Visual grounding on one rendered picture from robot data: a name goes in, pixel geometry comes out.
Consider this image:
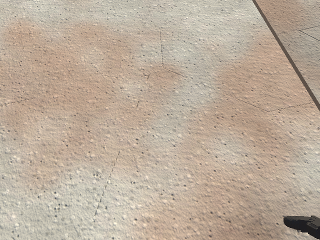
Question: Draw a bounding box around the robot right hand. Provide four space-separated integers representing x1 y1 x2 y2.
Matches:
283 215 320 240

